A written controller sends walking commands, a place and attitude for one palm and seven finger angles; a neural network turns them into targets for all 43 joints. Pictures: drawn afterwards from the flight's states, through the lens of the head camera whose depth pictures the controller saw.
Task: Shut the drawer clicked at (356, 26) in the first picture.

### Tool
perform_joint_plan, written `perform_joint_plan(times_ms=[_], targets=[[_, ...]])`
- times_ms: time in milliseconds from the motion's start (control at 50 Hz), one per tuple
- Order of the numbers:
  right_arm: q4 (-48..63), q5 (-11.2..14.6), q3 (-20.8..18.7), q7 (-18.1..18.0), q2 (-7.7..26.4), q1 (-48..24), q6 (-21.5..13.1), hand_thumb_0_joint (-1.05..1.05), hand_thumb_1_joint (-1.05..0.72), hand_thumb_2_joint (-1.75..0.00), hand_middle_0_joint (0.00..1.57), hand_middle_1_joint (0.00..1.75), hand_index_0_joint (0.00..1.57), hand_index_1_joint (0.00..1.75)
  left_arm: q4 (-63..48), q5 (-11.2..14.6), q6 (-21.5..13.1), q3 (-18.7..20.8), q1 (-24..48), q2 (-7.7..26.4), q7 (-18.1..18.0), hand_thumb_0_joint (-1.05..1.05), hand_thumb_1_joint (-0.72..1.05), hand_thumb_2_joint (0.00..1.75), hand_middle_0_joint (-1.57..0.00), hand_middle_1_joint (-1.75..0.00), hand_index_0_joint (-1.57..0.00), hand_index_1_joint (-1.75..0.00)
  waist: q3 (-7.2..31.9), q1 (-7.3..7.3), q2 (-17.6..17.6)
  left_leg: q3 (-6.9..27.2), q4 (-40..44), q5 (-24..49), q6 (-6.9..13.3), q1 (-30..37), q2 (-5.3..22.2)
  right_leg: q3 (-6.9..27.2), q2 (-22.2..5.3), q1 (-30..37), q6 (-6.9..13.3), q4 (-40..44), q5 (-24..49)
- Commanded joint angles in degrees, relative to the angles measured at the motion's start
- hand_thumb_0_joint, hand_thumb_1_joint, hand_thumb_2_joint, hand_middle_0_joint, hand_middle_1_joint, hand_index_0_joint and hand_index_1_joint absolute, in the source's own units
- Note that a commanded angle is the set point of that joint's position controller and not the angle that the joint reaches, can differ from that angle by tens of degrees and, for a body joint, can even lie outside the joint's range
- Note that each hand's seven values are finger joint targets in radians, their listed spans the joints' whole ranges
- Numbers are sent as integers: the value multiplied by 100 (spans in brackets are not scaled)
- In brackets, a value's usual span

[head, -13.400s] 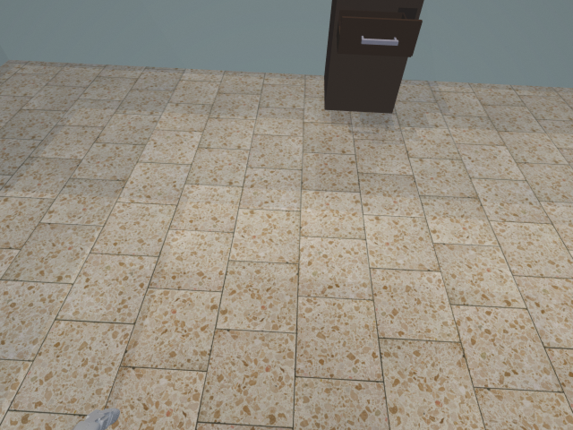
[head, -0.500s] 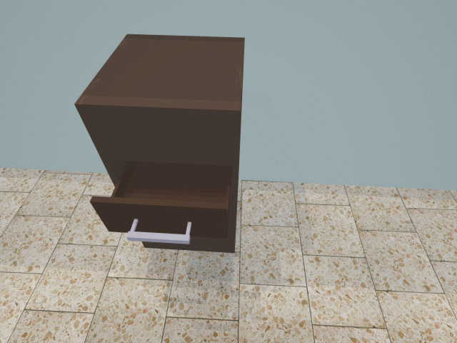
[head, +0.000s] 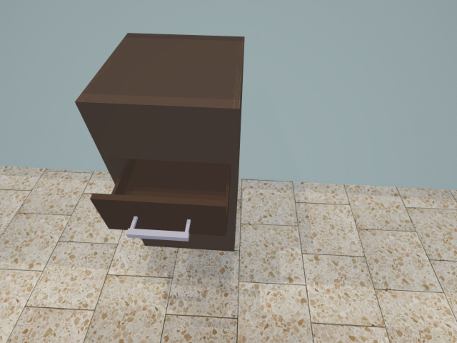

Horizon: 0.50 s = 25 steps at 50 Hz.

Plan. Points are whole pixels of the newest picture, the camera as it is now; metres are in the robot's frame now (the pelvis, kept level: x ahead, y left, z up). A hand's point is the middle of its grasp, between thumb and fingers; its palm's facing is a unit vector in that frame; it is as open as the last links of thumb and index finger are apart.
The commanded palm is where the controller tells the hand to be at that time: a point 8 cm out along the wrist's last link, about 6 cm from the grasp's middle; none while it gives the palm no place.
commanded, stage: raise the hand and make a fist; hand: left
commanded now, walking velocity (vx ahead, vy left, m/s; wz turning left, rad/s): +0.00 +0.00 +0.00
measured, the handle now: (159, 228) +0.46 +0.24 -0.25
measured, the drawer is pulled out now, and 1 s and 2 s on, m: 0.16 0.16 0.16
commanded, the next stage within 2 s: bring the fist close to the handle in 1.94 s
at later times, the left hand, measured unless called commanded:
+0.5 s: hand (165, 332) +0.16 +0.14 -0.11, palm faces -0.04 -1.00 +0.06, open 5.7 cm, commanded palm +0.14 +0.22 -0.10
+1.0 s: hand (142, 306) +0.21 +0.19 -0.11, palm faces +0.06 -1.00 -0.01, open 3.4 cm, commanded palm +0.19 +0.24 -0.12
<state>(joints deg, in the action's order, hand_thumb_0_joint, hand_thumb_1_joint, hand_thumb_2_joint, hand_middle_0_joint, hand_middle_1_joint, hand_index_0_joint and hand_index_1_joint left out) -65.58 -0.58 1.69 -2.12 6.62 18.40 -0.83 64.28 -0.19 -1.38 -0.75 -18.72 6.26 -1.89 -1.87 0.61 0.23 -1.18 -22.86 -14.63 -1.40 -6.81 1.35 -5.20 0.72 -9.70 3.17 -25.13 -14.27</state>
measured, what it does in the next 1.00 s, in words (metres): lowers itself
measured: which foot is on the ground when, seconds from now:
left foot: down 0.00-1.00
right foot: down 0.00-1.00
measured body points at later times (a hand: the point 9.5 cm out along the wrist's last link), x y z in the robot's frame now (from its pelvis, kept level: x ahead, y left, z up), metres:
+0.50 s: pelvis -0.05 +0.01 -0.11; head +0.01 +0.03 +0.33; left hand +0.16 +0.19 -0.11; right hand +0.20 -0.24 -0.13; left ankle -0.02 +0.14 -0.74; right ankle +0.00 -0.08 -0.74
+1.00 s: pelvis -0.06 +0.03 -0.14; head +0.05 +0.04 +0.30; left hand +0.20 +0.24 -0.11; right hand +0.09 -0.21 -0.24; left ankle -0.03 +0.14 -0.74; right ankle +0.00 -0.08 -0.74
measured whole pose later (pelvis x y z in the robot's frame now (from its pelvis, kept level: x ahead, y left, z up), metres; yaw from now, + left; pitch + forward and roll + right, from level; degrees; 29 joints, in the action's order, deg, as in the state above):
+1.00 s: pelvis -0.06 +0.03 -0.14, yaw -1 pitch +22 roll -2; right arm -30.3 0.2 -0.4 -2.0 13.0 14.7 -6.6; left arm 0.5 10.6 -21.2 4.4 -15.0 9.2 3.2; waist 9.4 -1.2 0.8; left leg -1.0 -78.7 -33.6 1.6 -67.3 1.0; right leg -4.5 -1.8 -68.4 1.4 -76.0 -29.7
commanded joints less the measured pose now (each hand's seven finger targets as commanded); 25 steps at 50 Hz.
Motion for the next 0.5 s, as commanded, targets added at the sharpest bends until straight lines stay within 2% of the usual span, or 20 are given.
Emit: perform_joint_plan(times_ms=[0,20,40,60,80,100,120,140,160,180,200,240,260,280,320,340,380,400,460,480], targets=[[85,2,-79,3,392,487,-71,0,-90,-90,20,30,20,30,-130,-30,-60,78,-474,546,-37,0,90,90,-20,-30,-20,-30,-404,-18,-50,292,352,691,252,-487,362,734,-679,-35,-5,626,612],[471,40,-149,61,644,-374,-160,0,-90,-90,20,30,20,30,76,-116,-237,148,-801,851,-260,0,90,90,-20,-30,-20,-30,-480,278,-391,-41,-1108,568,57,-1171,328,1182,-1140,87,-386,417,4274],[2559,238,-277,-201,1893,-281,-1039,0,-90,-90,20,30,20,30,-8606,1241,-1498,103,3412,1629,-55,0,90,90,-22,-32,-22,-32,2264,-617,954,-20,-204,1111,374,533,-153,1006,-701,466,-217,-55,2608],[2184,159,-151,-345,1243,-804,-1461,0,-90,-90,20,30,20,30,-6861,744,-1125,319,1336,1342,-353,0,90,90,-24,-34,-24,-34,2113,-95,1699,-182,-125,1564,404,475,-97,683,-270,426,-46,-163,1448],[1922,211,-290,-342,1347,-727,-1611,0,-90,-90,20,30,20,30,-6423,866,-842,204,1125,947,-628,0,90,90,-26,-37,-26,-37,1559,-232,1444,-148,-206,1037,275,-7,-63,406,-205,-90,-101,-105,650],[1923,348,-284,-297,1088,-592,-1627,0,-90,-90,20,30,20,30,-5005,852,-231,-384,-326,-157,-593,0,90,90,-28,-39,-28,-39,623,-273,459,70,-204,547,329,-651,0,232,-207,-466,-179,-74,342],[2342,408,-292,-320,1291,-628,-1700,0,-90,-90,20,30,20,30,-6062,1071,-383,-613,461,-246,-437,0,90,90,-30,-41,-30,-41,17,-301,-88,223,-308,103,379,-962,10,204,-248,-856,-266,-84,-81],[2456,447,-337,-386,1457,-703,-1827,0,-90,-90,20,30,20,30,-6288,1157,-702,-553,426,-16,-316,0,90,90,-32,-43,-32,-43,135,-384,-678,191,-564,-207,415,-1020,-30,254,-261,-1266,-335,-9,-708],[2621,367,-328,-415,1538,-753,-1956,0,-90,-90,20,30,20,30,-6140,1140,-1010,-634,316,-29,-205,0,90,90,-34,-45,-34,-45,-133,-456,-1252,205,-879,-424,447,-1328,-104,332,-263,-1760,-383,-32,-1315],[2850,301,-339,-397,1558,-710,-2032,0,-90,-90,20,30,20,30,-5916,1134,-1248,-733,251,-175,-68,0,90,90,-36,-47,-36,-47,-248,-485,-1414,205,-1248,-588,432,-1667,-207,386,-293,-2210,-382,-206,-1780],[2940,234,-383,-371,1549,-643,-2092,0,-90,-90,20,30,20,30,-5725,1073,-1534,-739,520,-246,64,0,90,90,-38,-50,-38,-50,-15,-538,-1818,229,-1643,-671,395,-2002,-264,395,-286,-2565,-380,-516,-2031],[3209,86,-550,-250,1508,-772,-2182,0,-90,-90,20,30,20,30,-5054,1053,-2254,-362,119,-248,402,0,90,90,-42,-54,-42,-54,291,-274,-2134,293,-2289,-864,259,-2969,-287,500,-335,-3027,-335,-1119,-2361],[3417,43,-608,-136,1492,-876,-2206,0,-90,-90,20,30,20,30,-5075,1117,-2628,-188,-427,-245,645,0,90,90,-44,-56,-44,-56,650,-17,-1886,258,-2485,-873,211,-3241,-320,490,-301,-2964,-277,-1484,-2196],[3557,36,-666,14,1473,-901,-2195,0,-90,-90,20,30,20,30,-4957,1157,-2952,223,-1083,47,897,0,90,90,-46,-58,-46,-58,1050,296,-1168,170,-2661,-587,146,-3361,-379,528,-285,-2720,-166,-1901,-1498],[3809,-8,-682,246,1413,-1200,-2057,0,-90,-90,20,30,20,30,-5180,1231,-3673,591,-1146,330,1430,0,90,90,-50,-62,-50,-62,1533,450,-410,12,-3293,-272,63,-3981,-473,469,-269,-2800,-69,-2863,-319],[3910,-16,-726,300,1373,-1242,-1952,0,-90,-90,20,30,20,30,-5099,1154,-3903,905,-1081,579,1526,0,90,90,-52,-65,-52,-65,1842,504,-560,-39,-3594,-244,81,-4434,-476,592,-299,-2764,-84,-3203,-27],[4212,-2,-784,347,1342,-1310,-1623,0,-90,-90,20,30,20,30,-5066,919,-3794,1118,-1150,822,1403,0,90,90,-56,-69,-56,-69,1975,656,-249,-113,-3831,-304,126,-4852,-488,766,-295,-2885,-28,-3509,32],[4550,23,-736,380,1352,-1460,-1486,0,-90,-90,20,30,20,30,-5542,831,-3630,728,-778,636,1339,0,90,90,-58,-71,-58,-71,1901,580,-19,-161,-3870,-541,151,-4941,-528,808,-306,-3120,-17,-3527,-296],[4978,74,-692,305,1327,-1433,-1235,0,-90,-90,20,30,20,30,-6849,782,-3350,612,29,772,1022,0,90,90,-64,-78,-64,-78,2380,423,507,-110,-4056,-715,240,-4815,-451,864,-232,-3412,-1,-3676,-605],[4944,67,-684,264,1323,-1312,-1184,0,-90,-90,20,30,20,30,-7390,826,-3373,637,381,832,933,0,90,90,-66,-80,-66,-80,2656,268,292,12,-4205,-676,281,-4824,-375,869,-156,-3542,-18,-3802,-597]])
